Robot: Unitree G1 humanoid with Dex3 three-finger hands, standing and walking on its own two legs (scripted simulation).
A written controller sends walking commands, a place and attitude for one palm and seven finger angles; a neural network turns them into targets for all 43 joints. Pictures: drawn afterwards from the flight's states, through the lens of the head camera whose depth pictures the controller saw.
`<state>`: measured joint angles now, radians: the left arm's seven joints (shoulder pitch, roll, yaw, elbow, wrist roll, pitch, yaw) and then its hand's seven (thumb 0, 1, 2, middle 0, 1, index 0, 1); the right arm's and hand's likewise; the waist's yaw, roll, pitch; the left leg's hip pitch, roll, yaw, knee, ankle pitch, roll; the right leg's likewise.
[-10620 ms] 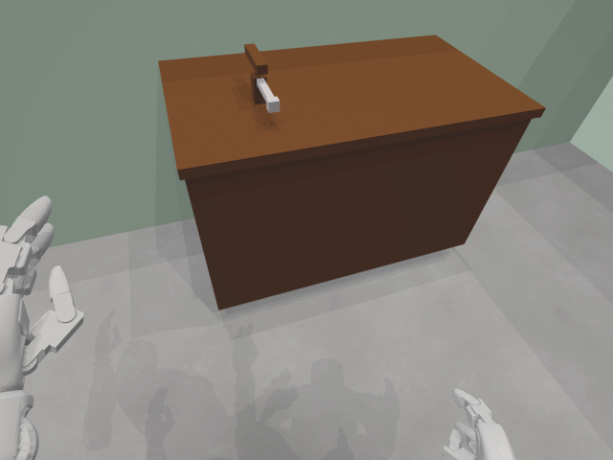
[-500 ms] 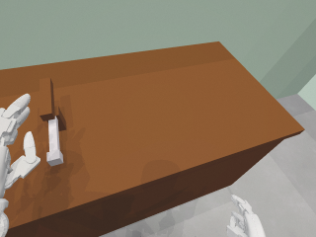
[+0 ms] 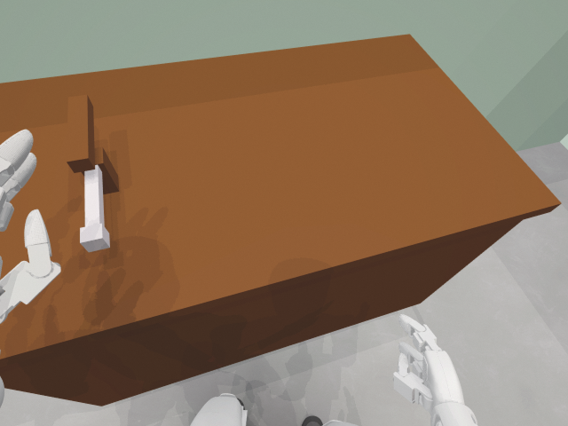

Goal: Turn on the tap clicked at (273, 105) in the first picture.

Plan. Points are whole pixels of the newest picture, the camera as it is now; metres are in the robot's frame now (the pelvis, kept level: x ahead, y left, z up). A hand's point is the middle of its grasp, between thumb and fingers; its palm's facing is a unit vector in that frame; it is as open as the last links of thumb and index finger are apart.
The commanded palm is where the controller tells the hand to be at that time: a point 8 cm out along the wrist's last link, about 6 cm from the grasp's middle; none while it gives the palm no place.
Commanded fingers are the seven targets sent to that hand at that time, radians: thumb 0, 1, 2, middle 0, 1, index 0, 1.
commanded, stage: shuffle to correct the standing spot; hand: left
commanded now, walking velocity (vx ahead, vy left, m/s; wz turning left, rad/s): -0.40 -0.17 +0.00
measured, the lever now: (95, 237) +0.32 +0.31 +0.03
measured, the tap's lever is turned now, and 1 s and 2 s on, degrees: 0 0 0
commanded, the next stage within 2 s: come to a stop and stand still in 0.20 s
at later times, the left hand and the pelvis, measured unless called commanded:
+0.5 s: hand (49, 355) +0.15 +0.22 +0.17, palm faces +0.34 -0.86 -0.38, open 7.4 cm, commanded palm +0.10 +0.26 +0.18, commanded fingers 0.00 0.90 0.90 -0.20 -0.30 -0.20 -0.30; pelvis -0.06 -0.02 +0.00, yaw +0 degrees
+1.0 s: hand out of the picture +0.11 +0.27 +0.16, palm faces +0.47 -0.81 -0.36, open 7.4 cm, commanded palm +0.05 +0.28 +0.18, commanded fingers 0.00 0.90 0.90 -0.20 -0.30 -0.20 -0.30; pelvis -0.10 +0.00 +0.00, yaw +2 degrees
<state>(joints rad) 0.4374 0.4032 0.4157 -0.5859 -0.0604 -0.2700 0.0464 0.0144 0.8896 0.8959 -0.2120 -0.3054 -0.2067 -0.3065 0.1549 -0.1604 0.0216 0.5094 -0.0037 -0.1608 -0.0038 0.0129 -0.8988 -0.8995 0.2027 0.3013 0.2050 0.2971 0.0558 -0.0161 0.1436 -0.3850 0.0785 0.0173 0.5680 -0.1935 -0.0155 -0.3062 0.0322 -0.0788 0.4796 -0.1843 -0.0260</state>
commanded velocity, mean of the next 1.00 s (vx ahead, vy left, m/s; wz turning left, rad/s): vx -0.01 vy -0.04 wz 0.00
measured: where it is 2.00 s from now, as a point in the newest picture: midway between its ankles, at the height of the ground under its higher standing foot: outside the picture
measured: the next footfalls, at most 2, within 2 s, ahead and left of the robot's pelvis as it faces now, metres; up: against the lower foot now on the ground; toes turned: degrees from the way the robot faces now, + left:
left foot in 0.56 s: -0.04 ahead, +0.08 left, +0.00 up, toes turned +1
right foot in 1.12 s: -0.06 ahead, -0.09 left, +0.00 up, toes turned +2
